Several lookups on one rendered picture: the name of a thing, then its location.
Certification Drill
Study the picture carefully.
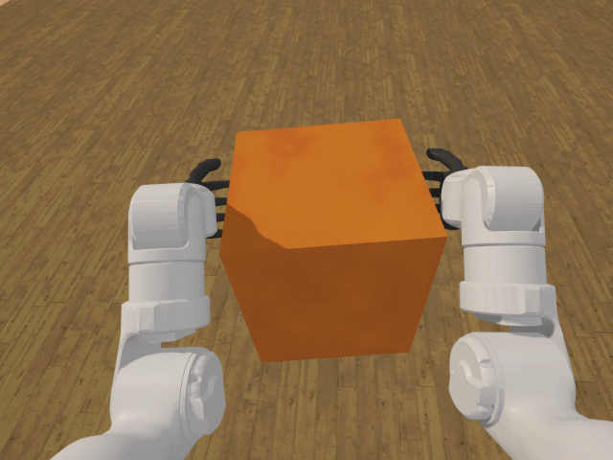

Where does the robot left upper arm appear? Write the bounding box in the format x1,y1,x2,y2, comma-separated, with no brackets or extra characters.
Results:
50,347,226,460

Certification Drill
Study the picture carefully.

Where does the robot right upper arm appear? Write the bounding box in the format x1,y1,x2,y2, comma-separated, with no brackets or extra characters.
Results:
448,332,613,460

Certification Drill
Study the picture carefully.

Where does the carton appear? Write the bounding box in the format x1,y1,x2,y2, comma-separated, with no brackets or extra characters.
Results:
219,119,447,362

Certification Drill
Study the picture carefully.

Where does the robot right forearm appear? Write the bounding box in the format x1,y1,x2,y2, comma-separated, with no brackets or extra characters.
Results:
441,166,576,401

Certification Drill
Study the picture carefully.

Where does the robot left forearm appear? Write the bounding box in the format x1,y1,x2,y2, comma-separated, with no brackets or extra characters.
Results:
110,183,217,423

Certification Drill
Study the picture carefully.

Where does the robot left hand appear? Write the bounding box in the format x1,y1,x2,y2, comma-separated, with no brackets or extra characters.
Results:
185,158,230,240

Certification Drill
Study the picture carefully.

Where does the robot right hand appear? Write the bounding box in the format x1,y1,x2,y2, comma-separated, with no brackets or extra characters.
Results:
422,149,468,230

